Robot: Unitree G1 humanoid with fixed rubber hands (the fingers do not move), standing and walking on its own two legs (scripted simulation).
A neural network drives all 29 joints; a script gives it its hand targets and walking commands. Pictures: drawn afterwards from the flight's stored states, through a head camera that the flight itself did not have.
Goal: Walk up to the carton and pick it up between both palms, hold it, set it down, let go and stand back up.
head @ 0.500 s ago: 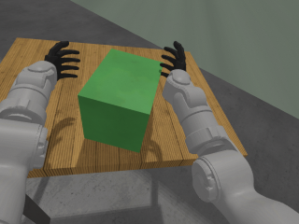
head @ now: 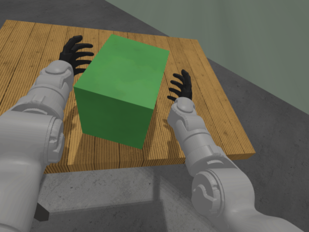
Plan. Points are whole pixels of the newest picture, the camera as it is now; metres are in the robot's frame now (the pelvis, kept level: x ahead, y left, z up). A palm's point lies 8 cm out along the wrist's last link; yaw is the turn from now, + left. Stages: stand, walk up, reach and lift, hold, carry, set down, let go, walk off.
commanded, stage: reach and lift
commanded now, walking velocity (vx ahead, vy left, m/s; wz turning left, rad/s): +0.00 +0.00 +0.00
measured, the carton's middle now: (126, 91) +0.49 -0.01 +0.09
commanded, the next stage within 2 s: none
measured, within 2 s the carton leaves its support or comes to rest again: neither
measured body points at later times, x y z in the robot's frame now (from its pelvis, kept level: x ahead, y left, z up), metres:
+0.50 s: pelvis +0.01 +0.03 +0.00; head +0.08 +0.09 +0.44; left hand +0.54 +0.12 +0.13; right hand +0.44 -0.12 +0.13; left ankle +0.01 +0.09 -0.74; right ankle +0.01 -0.12 -0.74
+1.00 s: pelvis +0.04 +0.02 +0.01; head +0.07 +0.07 +0.45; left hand +0.52 +0.13 +0.13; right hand +0.44 -0.12 +0.12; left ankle +0.01 +0.09 -0.74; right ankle +0.01 -0.12 -0.74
